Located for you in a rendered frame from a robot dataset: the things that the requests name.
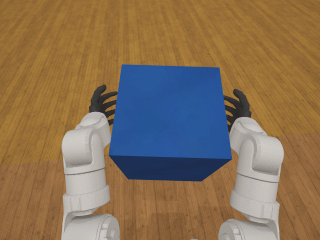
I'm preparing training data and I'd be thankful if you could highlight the robot right forearm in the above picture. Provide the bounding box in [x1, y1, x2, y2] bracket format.
[229, 117, 284, 240]

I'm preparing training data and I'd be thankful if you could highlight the left robot upper arm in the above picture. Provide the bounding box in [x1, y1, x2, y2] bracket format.
[62, 213, 120, 240]

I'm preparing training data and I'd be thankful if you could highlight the robot left hand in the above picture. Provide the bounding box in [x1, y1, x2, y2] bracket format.
[89, 84, 118, 126]

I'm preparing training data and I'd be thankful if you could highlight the robot left forearm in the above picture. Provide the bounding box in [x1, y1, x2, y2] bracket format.
[61, 112, 111, 240]

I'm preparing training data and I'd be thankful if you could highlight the carton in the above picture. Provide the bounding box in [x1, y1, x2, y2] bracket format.
[108, 64, 232, 182]

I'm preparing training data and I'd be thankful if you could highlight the right robot upper arm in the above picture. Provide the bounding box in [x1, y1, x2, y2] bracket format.
[218, 219, 277, 240]

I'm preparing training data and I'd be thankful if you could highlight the robot right hand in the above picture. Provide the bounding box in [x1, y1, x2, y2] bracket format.
[223, 89, 252, 132]

